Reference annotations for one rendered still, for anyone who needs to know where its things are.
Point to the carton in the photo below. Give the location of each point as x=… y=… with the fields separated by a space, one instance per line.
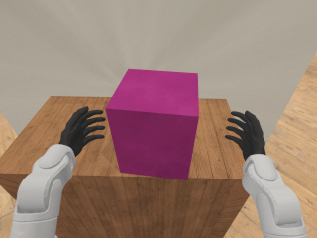
x=153 y=117

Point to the robot right forearm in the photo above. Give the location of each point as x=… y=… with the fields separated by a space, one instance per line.
x=278 y=207

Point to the pedestal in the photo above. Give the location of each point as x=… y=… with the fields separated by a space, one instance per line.
x=101 y=202

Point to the robot left hand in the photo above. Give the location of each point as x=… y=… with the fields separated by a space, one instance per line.
x=76 y=129

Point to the robot right hand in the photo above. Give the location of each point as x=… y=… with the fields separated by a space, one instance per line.
x=252 y=136

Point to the robot left forearm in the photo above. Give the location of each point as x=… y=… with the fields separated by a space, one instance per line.
x=39 y=194

